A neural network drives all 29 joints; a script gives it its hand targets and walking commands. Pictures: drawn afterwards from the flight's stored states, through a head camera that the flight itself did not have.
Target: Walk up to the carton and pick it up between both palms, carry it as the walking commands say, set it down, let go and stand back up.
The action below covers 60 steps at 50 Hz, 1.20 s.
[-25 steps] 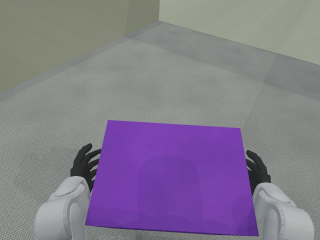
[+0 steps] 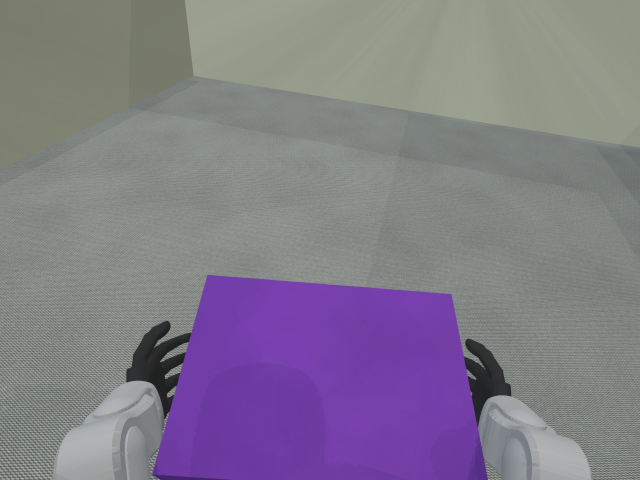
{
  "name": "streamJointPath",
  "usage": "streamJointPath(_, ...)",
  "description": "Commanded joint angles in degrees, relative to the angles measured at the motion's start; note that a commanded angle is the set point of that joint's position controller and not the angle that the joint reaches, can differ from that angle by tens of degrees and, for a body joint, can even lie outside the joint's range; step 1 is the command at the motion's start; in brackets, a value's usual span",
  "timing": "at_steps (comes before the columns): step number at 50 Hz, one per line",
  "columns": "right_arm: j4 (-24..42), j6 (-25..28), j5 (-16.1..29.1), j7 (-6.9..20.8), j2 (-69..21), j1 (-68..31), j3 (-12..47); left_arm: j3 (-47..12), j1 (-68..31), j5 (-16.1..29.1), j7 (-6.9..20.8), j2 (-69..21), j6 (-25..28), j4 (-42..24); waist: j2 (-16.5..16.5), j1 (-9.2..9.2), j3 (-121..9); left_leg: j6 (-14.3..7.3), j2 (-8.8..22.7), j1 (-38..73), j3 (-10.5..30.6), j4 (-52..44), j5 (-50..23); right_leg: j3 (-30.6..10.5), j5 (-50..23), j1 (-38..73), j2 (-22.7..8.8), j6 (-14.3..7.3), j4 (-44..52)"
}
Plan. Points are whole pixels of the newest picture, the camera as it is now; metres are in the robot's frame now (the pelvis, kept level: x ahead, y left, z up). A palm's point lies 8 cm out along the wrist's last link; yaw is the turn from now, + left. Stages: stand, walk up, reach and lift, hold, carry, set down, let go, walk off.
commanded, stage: carry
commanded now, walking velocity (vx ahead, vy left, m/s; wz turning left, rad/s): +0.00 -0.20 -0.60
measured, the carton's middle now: (318, 408) +0.24 +0.02 +0.02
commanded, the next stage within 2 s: none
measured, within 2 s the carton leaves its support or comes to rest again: neither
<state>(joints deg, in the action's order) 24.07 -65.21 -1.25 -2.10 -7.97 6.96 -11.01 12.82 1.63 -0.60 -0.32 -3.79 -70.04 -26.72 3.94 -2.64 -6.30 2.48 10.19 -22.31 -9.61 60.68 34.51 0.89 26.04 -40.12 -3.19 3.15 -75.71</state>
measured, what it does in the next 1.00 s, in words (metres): walks backwards, turning right: right foot, then left foot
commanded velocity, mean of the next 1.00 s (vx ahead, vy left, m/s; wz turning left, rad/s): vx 0.00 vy -0.20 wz -0.60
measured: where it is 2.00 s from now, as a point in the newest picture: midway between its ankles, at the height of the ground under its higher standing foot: outside the picture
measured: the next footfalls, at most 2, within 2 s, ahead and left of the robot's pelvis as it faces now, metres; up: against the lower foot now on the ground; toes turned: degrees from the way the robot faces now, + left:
right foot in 0.18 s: -0.05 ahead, -0.20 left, +0.00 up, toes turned -13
left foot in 0.50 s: -0.17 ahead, -0.03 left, +0.00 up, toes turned -4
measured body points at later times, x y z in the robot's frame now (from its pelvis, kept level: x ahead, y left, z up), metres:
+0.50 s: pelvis -0.22 -0.12 +0.04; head -0.22 -0.09 +0.49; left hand +0.05 +0.02 +0.13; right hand -0.02 -0.34 +0.13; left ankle -0.21 -0.03 -0.67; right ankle -0.09 -0.19 -0.67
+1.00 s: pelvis -0.40 -0.24 +0.05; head -0.41 -0.26 +0.50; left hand -0.10 -0.22 +0.12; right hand -0.30 -0.53 +0.09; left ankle -0.26 -0.08 -0.63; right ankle -0.44 -0.37 -0.67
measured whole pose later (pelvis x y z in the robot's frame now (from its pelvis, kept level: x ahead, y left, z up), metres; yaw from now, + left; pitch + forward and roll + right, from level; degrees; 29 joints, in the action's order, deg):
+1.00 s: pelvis -0.40 -0.24 +0.05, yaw -28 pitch +2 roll +0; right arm 27.6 -70.5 -0.9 -0.8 -1.4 3.3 -13.1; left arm 9.4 -0.6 -3.1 -1.3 -7.8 -68.8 -24.9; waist -3.3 0.1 -3.6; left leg 8.0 17.4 -31.9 -6.8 54.0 27.9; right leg 4.2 18.7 -23.8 -3.1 0.9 -40.7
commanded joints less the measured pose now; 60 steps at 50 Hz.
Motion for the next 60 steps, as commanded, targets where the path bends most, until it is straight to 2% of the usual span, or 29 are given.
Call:
streamJointPath(1, 12.2, -0.5, 12.5, 3.8, -32.1, -35.6, 42.1, -41.6, -22.5, 12.9, 4.9, -40.4, 1.8, 0.8, -14.6, 1.25, 4.4, -5.1, 15.5, -8.5, 11.7, -33.8, -25.8, 3.1, 5.0, 8.3, -3.3, -0.1, 14.9)
streamJointPath(5, 15.1, 0.1, 17.3, 5.3, -34.8, -35.1, 46.4, -40.0, -16.2, 10.8, 3.2, -40.6, 4.2, -0.5, -6.8, 0.31, -13.4, -0.2, 10.4, 7.3, -0.3, -14.8, -42.3, 9.0, -5.9, 23.2, 3.8, -2.0, 42.1)
streamJointPath(6, 17.1, 0.4, 18.2, 5.7, -36.1, -34.6, 47.4, -41.8, -16.9, 12.0, 3.3, -42.2, 5.0, -4.0, 1.9, 0.26, -15.1, 1.2, 6.3, -0.2, -0.8, -3.7, -25.1, 1.1, -24.3, 31.7, -0.9, -4.1, 49.3)
streamJointPath(7, 17.2, 0.4, 17.4, 5.4, -37.7, -32.2, 48.5, -42.7, -18.6, 12.9, 3.5, -41.4, 5.4, -6.1, 18.0, 2.19, -16.0, 4.3, -1.5, -14.4, -0.4, 7.3, 2.7, -16.3, -54.7, 37.0, -14.1, -10.2, 45.5)
streamJointPath(8, 17.6, 0.3, 18.2, 5.5, -38.3, -34.3, 49.9, -41.4, -16.9, 12.4, 3.8, -41.8, 5.4, -3.7, 18.5, 2.50, -16.0, 4.0, -0.3, -14.8, 3.9, 10.3, 6.5, -15.9, -65.2, 34.1, -14.5, -13.2, 43.4)
streamJointPath(11, 16.9, 0.4, 18.1, 5.1, -39.7, -32.6, 49.9, -41.7, -16.3, 13.0, 4.6, -41.8, 4.9, -6.9, 7.0, 2.05, -15.6, 4.1, -0.9, -15.8, 3.9, 10.0, -5.5, -9.0, -53.1, 33.4, -8.8, -11.9, 43.8)
streamJointPath(15, 15.5, 0.3, 20.6, 6.6, -44.4, -34.6, 50.4, -45.5, -23.8, 13.0, 4.2, -42.8, 5.9, -14.9, -1.8, 1.75, -12.2, 2.3, -3.5, -11.9, 6.3, 4.7, -9.2, -13.1, -22.7, 21.8, -7.5, -11.7, 51.3)
streamJointPath(20, 18.2, 0.0, 18.8, 5.8, -39.7, -31.2, 48.8, -46.6, -20.1, 12.7, 3.9, -41.2, 4.4, -14.0, 0.3, 1.82, -13.1, 0.0, -8.4, 1.6, 3.3, -14.8, -5.9, -16.3, -6.3, 17.1, -6.3, -6.3, 64.4)
streamJointPath(21, 18.6, -0.3, 18.7, 5.7, -38.2, -31.3, 49.6, -46.1, -18.8, 12.2, 3.7, -39.0, 4.2, -14.1, 5.5, 1.70, -13.5, -0.6, -9.8, 8.2, 2.4, -22.0, -4.7, -16.6, -6.8, 15.3, -5.1, -4.7, 65.9)
streamJointPath(22, 19.0, -0.5, 18.1, 5.4, -36.6, -31.0, 48.4, -46.6, -18.5, 12.6, 3.6, -39.2, 3.5, -12.0, 7.4, 2.14, -14.5, -1.8, -11.4, 17.3, 0.5, -29.0, -3.2, -14.9, -7.1, 10.7, -2.9, 0.1, 68.8)
streamJointPath(23, 15.7, -0.9, 16.4, 5.0, -35.1, -25.9, 45.6, -48.0, -19.8, 13.2, 3.1, -37.2, 3.2, -12.9, 3.6, 3.88, -14.5, -3.5, -8.2, 27.7, 3.5, -42.3, -3.5, -12.2, -5.4, 3.7, -0.6, 2.6, 64.1)
streamJointPath(24, 16.0, -1.0, 15.3, 4.4, -33.1, -26.4, 44.0, -48.9, -20.4, 14.1, 3.6, -37.4, 2.3, -12.8, -16.1, 4.67, -15.1, -8.4, 9.2, 29.2, 22.8, -55.1, 9.4, -2.5, -3.4, -1.0, 6.6, 4.4, 41.1)
streamJointPath(25, 13.0, -1.0, 15.1, 4.2, -33.3, -25.7, 43.1, -49.9, -24.9, 14.0, 3.6, -36.5, 2.0, -14.8, -34.1, 3.96, -8.7, -14.1, 29.9, 13.4, 36.6, -58.7, 11.4, 1.1, 4.6, -7.4, 5.1, 2.8, 14.2)
streamJointPath(26, 14.4, -0.6, 15.1, 4.4, -34.8, -25.8, 43.8, -50.7, -28.1, 14.5, 3.6, -36.4, 2.5, -16.2, -23.2, 3.25, -2.6, -13.5, 27.5, 7.5, 30.9, -57.3, 3.8, -3.2, 0.4, -8.0, 0.3, -1.6, 11.7)
streamJointPath(27, 13.9, -0.6, 14.0, 4.4, -35.5, -27.3, 43.2, -51.6, -30.2, 16.1, 4.5, -37.7, 2.0, -14.9, -17.9, 2.98, -2.0, -13.0, 24.5, 3.3, 25.4, -56.3, -2.4, -5.7, -4.4, -4.6, -2.3, -1.0, 6.4)
streamJointPath(29, 14.8, -1.3, 14.1, 4.9, -35.7, -30.6, 43.2, -48.4, -28.1, 15.5, 4.9, -39.5, 1.8, -12.7, -7.4, 0.64, -3.7, -6.5, 16.3, 9.5, 9.5, -49.8, -13.3, -3.4, -11.5, -5.1, -0.5, -1.2, -0.3)
streamJointPath(32, 19.1, -0.7, 16.8, 5.1, -34.9, -36.1, 45.1, -45.9, -24.9, 14.7, 4.2, -40.4, 2.6, -11.1, -6.2, 0.41, -2.4, -1.3, 10.5, 9.9, 0.6, -43.6, -17.6, -0.1, -12.1, -2.2, -0.5, 0.1, 7.2)
streamJointPath(33, 22.5, -0.9, 17.0, 4.8, -33.6, -38.0, 45.4, -44.2, -22.0, 13.9, 4.5, -41.7, 2.2, -7.6, -5.1, 1.01, -4.6, -1.8, 10.5, 9.5, 0.5, -43.1, -17.0, 2.8, -11.4, 0.7, 1.8, 1.2, 11.0)
streamJointPath(36, 16.3, -3.1, 12.0, 2.5, -26.5, -27.7, 39.5, -43.6, -17.7, 13.9, 4.1, -36.7, -0.7, -5.7, -18.6, 1.42, -4.9, -1.0, 13.1, 1.5, -0.7, -47.2, -7.5, 5.9, -7.7, 11.7, -0.2, 1.9, 22.4)
streamJointPath(39, 11.1, -4.0, 11.1, 2.2, -27.0, -24.0, 37.2, -44.8, -23.9, 14.4, 3.2, -34.9, -1.5, -8.1, -25.0, 2.79, -7.1, -1.0, 14.9, 5.5, -0.8, -43.4, -8.9, 8.0, -6.0, 13.1, -0.2, 0.9, 32.3)
streamJointPath(41, 8.5, -4.2, 12.4, 3.4, -29.7, -24.2, 37.9, -44.7, -25.0, 13.9, 2.9, -35.5, -1.1, -7.8, -24.9, 2.42, -9.9, 0.0, 14.2, 9.1, -2.3, -37.7, -12.7, 9.6, -5.5, 15.3, 1.0, -0.4, 41.6)
streamJointPath(43, 12.0, -3.2, 13.5, 3.9, -33.7, -29.3, 39.3, -46.3, -27.7, 15.0, 3.3, -38.9, -0.4, -10.1, -16.8, 1.62, -10.8, 2.7, 10.5, 7.1, -3.5, -23.9, -19.0, 2.5, -7.5, 20.0, -0.4, -1.8, 52.5)
streamJointPath(44, 13.0, -3.1, 13.4, 3.8, -34.4, -30.3, 40.2, -45.6, -26.7, 14.9, 3.3, -38.9, 0.1, -10.4, -0.7, 1.35, -9.2, 4.5, 3.9, -5.3, -4.8, -10.4, -4.7, -11.6, -24.3, 26.6, -9.7, -4.6, 55.0)
streamJointPath(45, 17.2, -2.5, 14.4, 4.0, -35.5, -33.7, 42.9, -45.1, -25.6, 14.9, 3.9, -40.0, 0.3, -10.2, 9.2, 2.11, -7.6, 5.4, -0.1, -17.0, -2.0, 0.0, 4.1, -20.8, -33.2, 29.2, -14.3, -7.6, 52.8)
streamJointPath(47, 19.3, -1.7, 16.0, 4.0, -39.2, -39.0, 47.4, -43.2, -24.3, 14.8, 5.0, -42.5, 1.2, -6.7, 8.7, 2.34, -6.6, 4.9, -0.7, -21.0, 3.3, 9.6, 0.1, -16.9, -46.2, 29.0, -12.0, -6.0, 51.5)
streamJointPath(48, 18.3, -1.4, 18.1, 5.0, -42.4, -39.3, 49.2, -43.2, -24.2, 14.7, 4.9, -43.4, 2.3, -8.8, 6.9, 1.78, -6.2, 5.7, 0.0, -18.4, 3.9, 11.1, -5.8, -13.4, -39.2, 26.1, -9.2, -7.0, 51.7)
streamJointPath(51, 23.2, 0.9, 23.6, 6.4, -49.5, -44.1, 54.7, -42.9, -22.9, 14.2, 5.2, -47.8, 6.1, -12.2, 11.9, 2.39, -13.8, 3.5, -0.9, -14.4, 6.2, 7.2, -11.8, -7.6, -36.6, 29.4, -5.7, -9.7, 48.4)
streamJointPath(54, 24.2, 1.3, 23.1, 5.8, -48.2, -40.9, 54.9, -41.6, -17.3, 13.8, 6.1, -47.0, 6.9, -11.2, 10.1, 2.49, -18.4, 2.2, -3.0, -13.2, 8.4, 4.0, -12.8, -8.1, -25.0, 33.8, -4.7, -8.2, 49.6)
streamJointPath(60, 22.1, 1.4, 19.5, 5.8, -39.2, -30.0, 52.5, -46.1, -13.7, 11.7, 5.0, -39.9, 7.0, -15.4, 2.1, 1.15, -17.9, 1.4, -9.2, -5.8, 7.6, -14.9, -6.7, -22.0, -40.3, 34.9, -6.4, -6.4, 52.6)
